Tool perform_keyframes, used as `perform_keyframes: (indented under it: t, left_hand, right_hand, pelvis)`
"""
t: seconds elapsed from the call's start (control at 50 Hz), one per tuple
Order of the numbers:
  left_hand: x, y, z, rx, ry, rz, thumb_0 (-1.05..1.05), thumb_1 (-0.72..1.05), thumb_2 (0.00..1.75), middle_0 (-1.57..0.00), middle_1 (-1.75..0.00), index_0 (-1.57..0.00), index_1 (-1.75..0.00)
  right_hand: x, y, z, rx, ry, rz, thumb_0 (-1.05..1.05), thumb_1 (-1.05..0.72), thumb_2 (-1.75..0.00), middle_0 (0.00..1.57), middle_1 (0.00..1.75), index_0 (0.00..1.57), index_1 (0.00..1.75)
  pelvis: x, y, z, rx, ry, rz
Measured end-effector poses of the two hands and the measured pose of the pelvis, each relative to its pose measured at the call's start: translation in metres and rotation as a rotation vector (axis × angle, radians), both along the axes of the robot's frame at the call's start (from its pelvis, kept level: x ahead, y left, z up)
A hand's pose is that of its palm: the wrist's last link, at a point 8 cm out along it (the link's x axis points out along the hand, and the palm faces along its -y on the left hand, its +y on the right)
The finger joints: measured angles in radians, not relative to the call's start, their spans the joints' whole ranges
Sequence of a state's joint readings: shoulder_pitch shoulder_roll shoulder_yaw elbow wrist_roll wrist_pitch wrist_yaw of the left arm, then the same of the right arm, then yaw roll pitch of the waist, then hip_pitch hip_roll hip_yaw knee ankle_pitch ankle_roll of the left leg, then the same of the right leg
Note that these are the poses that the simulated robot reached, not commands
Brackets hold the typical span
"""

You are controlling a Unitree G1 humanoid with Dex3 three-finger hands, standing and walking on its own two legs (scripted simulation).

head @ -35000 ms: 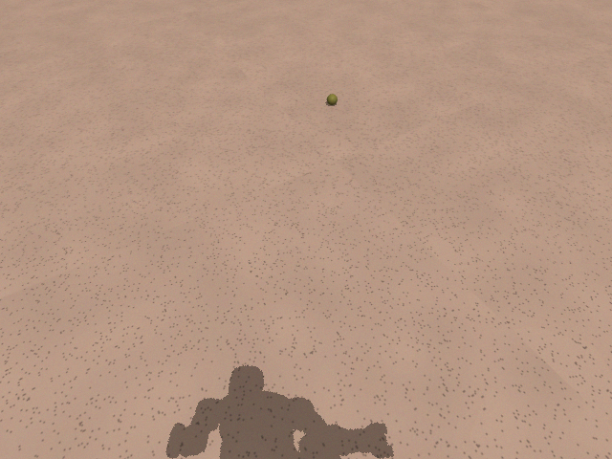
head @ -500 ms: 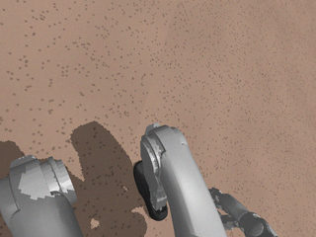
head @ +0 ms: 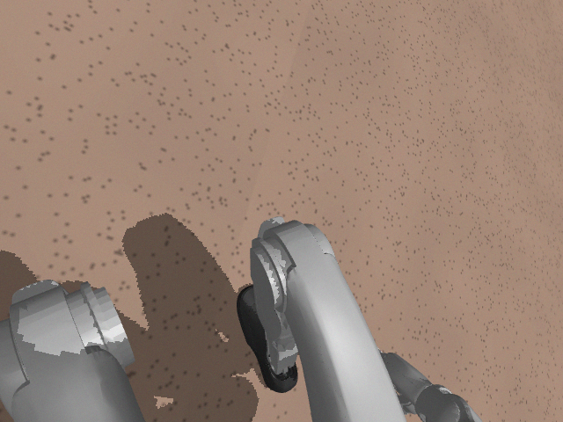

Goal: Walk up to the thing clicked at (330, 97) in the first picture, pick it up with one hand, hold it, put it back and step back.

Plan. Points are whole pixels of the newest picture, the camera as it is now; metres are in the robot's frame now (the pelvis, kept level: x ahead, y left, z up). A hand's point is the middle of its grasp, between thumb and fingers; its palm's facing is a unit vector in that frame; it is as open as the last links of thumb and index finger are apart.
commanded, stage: close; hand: left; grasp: from above
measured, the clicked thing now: out of the picture +0.41 +0.39 -0.26
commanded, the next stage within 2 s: settle in 1.16 s
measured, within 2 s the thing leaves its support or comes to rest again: leaves its support in 1.54 s
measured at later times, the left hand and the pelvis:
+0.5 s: hand out of the picture +0.40 +0.37 -0.25, palm faces -0.43 -0.20 -0.88, open 9.5 cm; pelvis +0.00 +0.00 +0.00, yaw +0 degrees
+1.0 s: hand out of the picture +0.39 +0.37 -0.25, palm faces -0.43 -0.22 -0.87, open 7.4 cm; pelvis +0.00 +0.00 +0.00, yaw +0 degrees
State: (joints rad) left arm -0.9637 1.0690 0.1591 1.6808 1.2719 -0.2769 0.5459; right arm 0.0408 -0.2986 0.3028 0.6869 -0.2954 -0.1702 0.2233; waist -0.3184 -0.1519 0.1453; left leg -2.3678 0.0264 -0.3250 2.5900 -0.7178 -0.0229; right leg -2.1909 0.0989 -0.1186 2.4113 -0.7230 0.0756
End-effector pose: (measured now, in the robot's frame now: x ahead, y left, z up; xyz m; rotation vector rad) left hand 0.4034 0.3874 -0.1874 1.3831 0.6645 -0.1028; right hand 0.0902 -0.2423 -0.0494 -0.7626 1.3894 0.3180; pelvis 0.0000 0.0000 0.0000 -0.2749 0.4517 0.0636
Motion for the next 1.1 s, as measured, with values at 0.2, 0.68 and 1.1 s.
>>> perform_keyframes:
  t: [0.2,0.68,1.1]
  left_hand:
    - [-0.003,-0.009,0.004,-0.024,-0.024,-0.036,0.00,-0.06,0.69,-0.35,-0.91,-0.40,-0.85]
    - [0.001,-0.011,-0.004,0.003,-0.032,-0.019,-0.01,0.23,0.52,-0.57,-0.76,-0.65,-0.70]
    - [-0.005,-0.009,-0.002,-0.015,-0.017,-0.027,-0.06,0.29,0.42,-0.60,-0.62,-0.89,-0.64]
  right_hand:
    - [0.003,-0.004,-0.001,0.007,-0.011,0.008,0.00,-0.89,-0.90,0.20,0.30,0.21,0.30]
    - [-0.001,-0.013,0.002,-0.020,0.006,0.016,0.00,-0.89,-0.90,0.20,0.29,0.20,0.30]
    - [0.001,-0.011,-0.001,-0.019,-0.002,0.030,0.00,-0.89,-0.89,0.20,0.29,0.20,0.30]
  pelvis:
    - [-0.002,-0.003,0.000,0.009,-0.008,-0.003]
    - [0.000,-0.004,-0.003,0.012,-0.004,-0.009]
    - [-0.003,-0.003,-0.004,0.014,-0.014,-0.007]
